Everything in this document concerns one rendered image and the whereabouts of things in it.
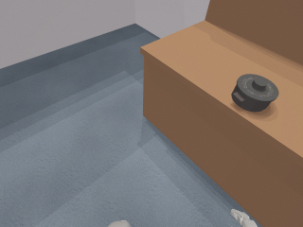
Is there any table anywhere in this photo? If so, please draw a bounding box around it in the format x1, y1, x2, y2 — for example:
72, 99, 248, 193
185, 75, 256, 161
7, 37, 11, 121
140, 0, 303, 227

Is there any right robot hand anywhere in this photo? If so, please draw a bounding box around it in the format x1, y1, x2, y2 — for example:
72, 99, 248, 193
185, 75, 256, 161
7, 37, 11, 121
230, 209, 258, 227

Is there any knob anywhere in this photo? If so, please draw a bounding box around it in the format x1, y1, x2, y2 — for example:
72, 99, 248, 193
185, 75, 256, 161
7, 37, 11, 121
252, 78, 268, 90

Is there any pot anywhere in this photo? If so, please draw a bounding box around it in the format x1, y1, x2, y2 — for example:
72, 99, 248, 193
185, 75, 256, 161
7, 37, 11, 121
231, 85, 271, 113

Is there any lid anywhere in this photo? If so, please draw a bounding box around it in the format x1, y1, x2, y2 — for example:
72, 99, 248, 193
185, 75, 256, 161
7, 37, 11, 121
237, 74, 279, 103

